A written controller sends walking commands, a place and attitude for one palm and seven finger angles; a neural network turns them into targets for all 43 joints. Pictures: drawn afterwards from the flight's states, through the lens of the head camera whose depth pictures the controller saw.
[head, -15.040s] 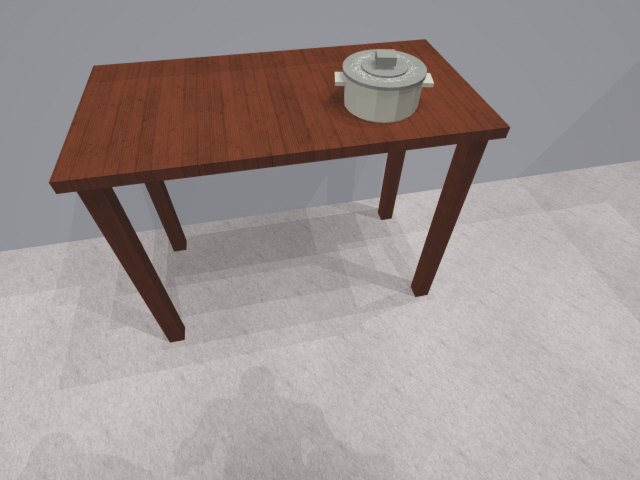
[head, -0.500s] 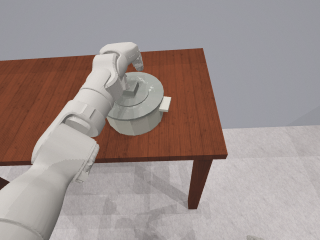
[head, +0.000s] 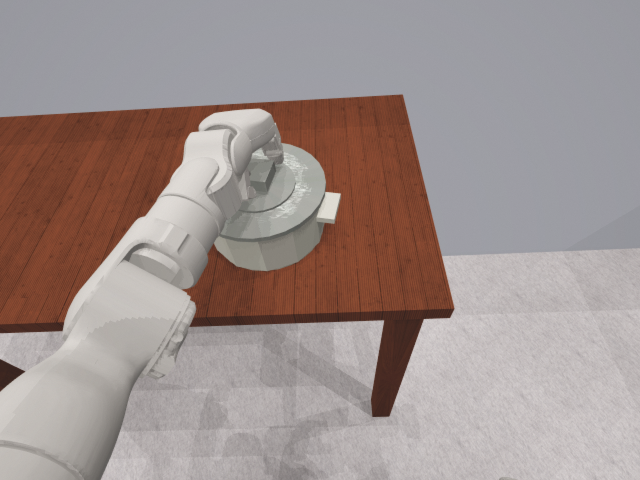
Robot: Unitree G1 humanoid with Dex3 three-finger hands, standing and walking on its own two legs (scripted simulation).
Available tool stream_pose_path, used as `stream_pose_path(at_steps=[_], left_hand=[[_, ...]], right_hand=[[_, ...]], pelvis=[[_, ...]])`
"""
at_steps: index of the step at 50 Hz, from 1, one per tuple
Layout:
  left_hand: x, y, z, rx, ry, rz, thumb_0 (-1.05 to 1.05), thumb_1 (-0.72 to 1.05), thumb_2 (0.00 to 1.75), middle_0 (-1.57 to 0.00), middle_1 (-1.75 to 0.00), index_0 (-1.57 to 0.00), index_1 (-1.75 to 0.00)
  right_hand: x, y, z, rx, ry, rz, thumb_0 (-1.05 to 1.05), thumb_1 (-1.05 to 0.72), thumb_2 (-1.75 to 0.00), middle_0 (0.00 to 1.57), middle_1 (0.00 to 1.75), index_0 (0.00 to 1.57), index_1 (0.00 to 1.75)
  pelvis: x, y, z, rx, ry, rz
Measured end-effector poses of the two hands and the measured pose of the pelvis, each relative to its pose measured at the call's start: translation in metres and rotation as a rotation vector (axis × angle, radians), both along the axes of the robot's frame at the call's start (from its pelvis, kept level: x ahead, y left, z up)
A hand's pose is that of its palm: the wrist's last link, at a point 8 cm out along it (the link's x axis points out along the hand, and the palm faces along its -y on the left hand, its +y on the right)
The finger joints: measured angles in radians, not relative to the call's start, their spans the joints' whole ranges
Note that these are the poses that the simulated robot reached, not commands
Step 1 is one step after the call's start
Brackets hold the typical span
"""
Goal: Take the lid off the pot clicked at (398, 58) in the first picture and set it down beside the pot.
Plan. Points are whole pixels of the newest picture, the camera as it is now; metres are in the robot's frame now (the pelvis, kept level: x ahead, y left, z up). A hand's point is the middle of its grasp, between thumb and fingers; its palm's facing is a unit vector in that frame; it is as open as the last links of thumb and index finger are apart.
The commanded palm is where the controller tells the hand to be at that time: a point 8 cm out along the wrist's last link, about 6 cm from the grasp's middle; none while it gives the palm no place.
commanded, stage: lower the open fingers around the knob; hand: left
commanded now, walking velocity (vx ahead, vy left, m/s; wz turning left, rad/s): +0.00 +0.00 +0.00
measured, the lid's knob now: (256, 174) +0.51 +0.08 +0.09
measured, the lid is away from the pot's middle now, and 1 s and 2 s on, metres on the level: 0.00 0.00 0.01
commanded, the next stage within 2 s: close the fingers and squeeze the knob in 1.30 s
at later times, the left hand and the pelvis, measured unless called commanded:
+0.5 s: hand (250, 175) +0.48 +0.08 +0.12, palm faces -0.39 -0.02 -0.92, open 10.0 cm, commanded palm +0.48 +0.08 +0.17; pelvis +0.00 +0.00 +0.00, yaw +0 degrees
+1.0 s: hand (250, 175) +0.48 +0.08 +0.12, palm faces -0.39 +0.00 -0.92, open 10.0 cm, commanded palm +0.49 +0.07 +0.17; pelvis +0.00 +0.00 +0.00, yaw +1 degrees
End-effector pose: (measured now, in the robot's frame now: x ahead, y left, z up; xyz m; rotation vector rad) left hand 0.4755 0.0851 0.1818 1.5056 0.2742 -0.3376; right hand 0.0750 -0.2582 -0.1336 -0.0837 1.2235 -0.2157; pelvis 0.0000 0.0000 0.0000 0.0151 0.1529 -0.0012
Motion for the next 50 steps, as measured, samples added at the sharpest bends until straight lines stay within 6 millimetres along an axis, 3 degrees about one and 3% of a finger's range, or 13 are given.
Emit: stream_pose_path(at_steps=[12, 34, 50], left_hand=[[0.0, 0.0, -0.008, 0.003, -0.01, -0.019, 0.0, -0.3, 1.48, -0.86, -0.08, -0.82, -0.07], [0.006, -0.004, -0.007, 0.028, 0.009, 0.004, 0.0, -0.3, 1.48, -0.88, -0.09, -0.86, -0.08], [0.005, -0.006, -0.008, 0.041, 0.006, 0.006, 0.0, -0.3, 1.48, -0.87, -0.1, -0.86, -0.08]], right_hand=[[0.001, 0.003, -0.001, -0.001, 0.005, -0.003, 0.0, -0.91, -0.9, 0.2, 0.3, 0.2, 0.3], [-0.017, -0.007, -0.003, -0.026, 0.055, -0.018, 0.0, -0.91, -0.9, 0.2, 0.3, 0.2, 0.3], [-0.014, -0.003, -0.006, -0.015, 0.058, -0.006, 0.0, -0.91, -0.9, 0.2, 0.3, 0.2, 0.3]], pelvis=[[-0.001, 0.001, -0.001, -0.002, 0.01, 0.002], [-0.001, -0.002, -0.002, -0.003, 0.023, 0.01], [-0.001, -0.001, -0.003, -0.004, 0.028, 0.017]])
